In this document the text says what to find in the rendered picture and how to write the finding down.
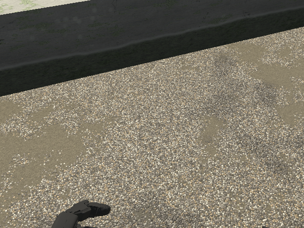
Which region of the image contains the left robot hand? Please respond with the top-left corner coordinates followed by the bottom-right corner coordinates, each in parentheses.
top-left (51, 200), bottom-right (111, 228)

